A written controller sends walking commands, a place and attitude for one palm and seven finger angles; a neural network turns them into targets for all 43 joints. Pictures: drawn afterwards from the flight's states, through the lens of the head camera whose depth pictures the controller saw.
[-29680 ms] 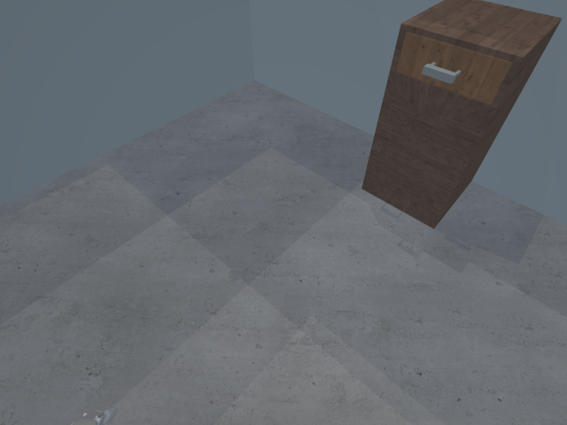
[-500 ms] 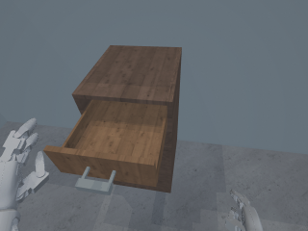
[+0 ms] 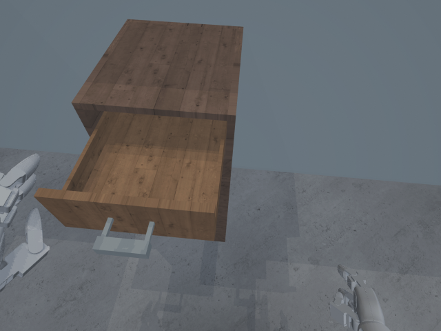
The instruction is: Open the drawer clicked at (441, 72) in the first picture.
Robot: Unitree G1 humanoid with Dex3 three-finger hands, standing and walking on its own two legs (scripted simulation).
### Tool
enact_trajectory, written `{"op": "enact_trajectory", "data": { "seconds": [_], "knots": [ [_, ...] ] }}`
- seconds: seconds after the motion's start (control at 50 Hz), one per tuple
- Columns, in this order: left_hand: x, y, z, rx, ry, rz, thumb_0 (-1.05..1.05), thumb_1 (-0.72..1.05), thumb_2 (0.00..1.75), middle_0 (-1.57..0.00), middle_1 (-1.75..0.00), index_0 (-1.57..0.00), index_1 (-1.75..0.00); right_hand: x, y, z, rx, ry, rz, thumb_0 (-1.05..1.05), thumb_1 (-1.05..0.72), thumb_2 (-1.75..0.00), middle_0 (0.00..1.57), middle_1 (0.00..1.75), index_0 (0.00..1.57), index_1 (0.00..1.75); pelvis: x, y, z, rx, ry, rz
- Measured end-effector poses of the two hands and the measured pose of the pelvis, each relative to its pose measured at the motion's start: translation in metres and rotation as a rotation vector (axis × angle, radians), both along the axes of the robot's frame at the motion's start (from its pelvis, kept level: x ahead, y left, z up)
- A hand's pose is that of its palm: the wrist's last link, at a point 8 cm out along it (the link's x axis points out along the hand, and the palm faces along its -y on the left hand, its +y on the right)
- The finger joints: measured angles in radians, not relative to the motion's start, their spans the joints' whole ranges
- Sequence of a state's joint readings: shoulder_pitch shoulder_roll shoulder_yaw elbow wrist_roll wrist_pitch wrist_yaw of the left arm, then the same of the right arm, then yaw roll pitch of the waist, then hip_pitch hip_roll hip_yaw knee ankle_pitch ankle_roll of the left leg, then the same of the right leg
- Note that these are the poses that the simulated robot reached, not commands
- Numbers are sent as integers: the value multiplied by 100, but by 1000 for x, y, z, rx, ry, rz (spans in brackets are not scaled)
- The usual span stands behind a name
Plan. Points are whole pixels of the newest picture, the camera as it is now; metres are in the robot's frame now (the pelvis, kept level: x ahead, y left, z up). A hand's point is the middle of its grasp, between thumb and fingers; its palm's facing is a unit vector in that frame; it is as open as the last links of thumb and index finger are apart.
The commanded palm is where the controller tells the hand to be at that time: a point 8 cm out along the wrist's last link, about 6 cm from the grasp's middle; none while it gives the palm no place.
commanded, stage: step back with the hand held close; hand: left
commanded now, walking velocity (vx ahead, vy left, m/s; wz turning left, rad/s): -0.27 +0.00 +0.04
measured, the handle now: (126, 236) +0.30 +0.21 -0.06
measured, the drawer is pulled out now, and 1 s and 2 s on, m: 0.25 0.25 0.25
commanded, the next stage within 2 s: stop stepping back and stand still in 0.90 s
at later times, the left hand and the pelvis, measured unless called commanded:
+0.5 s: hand out of the picture +0.12 +0.25 +0.16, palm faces +0.37 -0.81 -0.45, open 7.4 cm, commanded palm +0.05 +0.30 +0.18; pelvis -0.07 +0.01 -0.01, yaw +2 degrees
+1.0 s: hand out of the picture +0.03 +0.21 +0.17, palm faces +0.21 -0.83 -0.52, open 7.4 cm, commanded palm -0.04 +0.27 +0.18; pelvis -0.18 -0.01 -0.01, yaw -1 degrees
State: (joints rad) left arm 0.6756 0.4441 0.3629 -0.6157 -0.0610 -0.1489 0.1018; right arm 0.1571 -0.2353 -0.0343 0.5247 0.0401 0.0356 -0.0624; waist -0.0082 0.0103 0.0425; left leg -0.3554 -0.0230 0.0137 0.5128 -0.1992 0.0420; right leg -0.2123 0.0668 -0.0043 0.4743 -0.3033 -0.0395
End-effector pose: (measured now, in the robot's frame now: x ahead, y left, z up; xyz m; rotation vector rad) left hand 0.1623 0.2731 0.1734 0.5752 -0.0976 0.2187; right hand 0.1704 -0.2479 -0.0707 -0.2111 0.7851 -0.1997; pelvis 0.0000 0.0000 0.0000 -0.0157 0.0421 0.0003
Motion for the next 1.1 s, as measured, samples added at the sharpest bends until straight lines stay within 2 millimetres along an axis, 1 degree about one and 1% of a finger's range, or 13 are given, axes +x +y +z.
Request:
{"op": "enact_trajectory", "data": {
  "seconds": [0.16,0.32,0.42,0.54,0.64,0.72,0.76,0.82,0.92,0.98,1.02,1.06,1.1],
  "knots": [
    [-29,18,6,6,-68,17,2,89,90,-21,-30,-21,-30,-18,29,-1,13,-35,41,2,-91,-90,20,30,20,30,-24,13,-4,-12,6,6],
    [-61,23,6,8,-119,43,2,89,90,-21,-30,-21,-30,-40,51,-6,30,-66,106,2,-90,-90,20,30,21,30,-49,17,-10,-22,-4,13],
    [-76,21,8,10,-159,52,2,89,90,-21,-30,-21,-30,-57,50,-11,32,-63,124,2,-90,-90,20,30,21,30,-62,14,-13,-28,-16,22],
    [-86,18,5,-46,-206,46,1,89,90,-21,-30,-21,-30,-79,36,-12,3,-11,101,2,-90,-90,20,30,21,30,-72,14,-12,-26,-18,36],
    [-87,28,-1,-63,-217,19,1,89,90,-21,-30,-21,-30,-97,29,-8,-54,24,54,2,-90,-90,20,30,21,30,-80,23,-14,-28,-17,43],
    [-92,34,3,-22,-189,-5,2,89,90,-21,-30,-21,-30,-107,34,0,-56,-8,53,2,-90,-90,20,30,20,30,-94,24,-9,-31,0,12],
    [-97,31,7,-22,-189,-20,2,89,90,-21,-30,-21,-30,-113,39,4,-43,-26,60,2,-90,-90,20,30,20,30,-102,23,-6,-38,8,-7],
    [-107,19,13,-37,-200,-64,2,89,90,-21,-30,-21,-30,-124,43,6,-18,-45,75,2,-90,-90,20,30,20,30,-116,20,-4,-47,20,-29],
    [-131,-2,18,-19,-208,-125,2,89,90,-21,-30,-21,-30,-148,42,-2,15,-63,103,1,-90,-90,20,30,21,30,-147,8,-7,-43,36,-33],
    [-152,-15,18,29,-195,-142,2,89,90,-21,-30,-21,-30,-165,34,-13,38,-68,116,1,-90,-90,20,30,21,30,-170,-3,-14,-34,35,-28],
    [-169,-22,21,37,-177,-147,2,89,90,-21,-30,-21,-30,-181,26,-19,54,-43,105,1,-90,-90,20,30,21,30,-184,-8,-13,-59,8,-1],
    [-187,-26,23,36,-163,-127,1,89,90,-21,-30,-21,-30,-199,17,-20,65,-3,75,1,-90,-90,20,30,21,30,-191,-13,-9,-29,-4,-2],
    [-202,-24,21,26,-143,-69,1,89,90,-21,-30,-21,-30,-216,6,-18,59,30,31,2,-90,-90,20,30,21,30,-193,-16,-5,4,-11,-12]
  ]
}}
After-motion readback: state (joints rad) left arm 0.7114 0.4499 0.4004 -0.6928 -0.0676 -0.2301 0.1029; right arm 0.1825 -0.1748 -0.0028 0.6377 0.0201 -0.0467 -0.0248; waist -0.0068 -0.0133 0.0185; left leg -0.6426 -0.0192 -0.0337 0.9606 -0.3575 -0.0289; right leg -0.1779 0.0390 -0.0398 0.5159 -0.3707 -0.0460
